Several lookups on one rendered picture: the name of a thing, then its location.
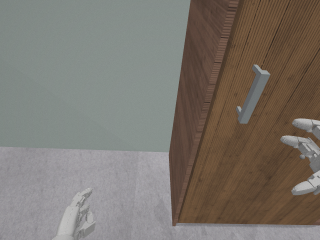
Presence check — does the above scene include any wardrobe door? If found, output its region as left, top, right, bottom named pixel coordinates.
left=178, top=0, right=320, bottom=225

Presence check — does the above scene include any right robot hand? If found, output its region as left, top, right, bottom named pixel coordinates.
left=280, top=118, right=320, bottom=195

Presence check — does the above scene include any handle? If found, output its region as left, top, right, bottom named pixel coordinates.
left=236, top=64, right=271, bottom=124

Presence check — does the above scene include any left robot hand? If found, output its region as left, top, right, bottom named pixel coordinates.
left=55, top=187, right=96, bottom=240

